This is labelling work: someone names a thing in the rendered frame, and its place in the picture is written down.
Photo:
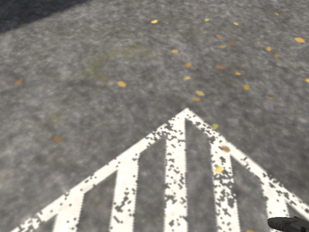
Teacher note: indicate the robot right hand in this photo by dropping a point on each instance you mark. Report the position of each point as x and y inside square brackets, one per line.
[288, 224]

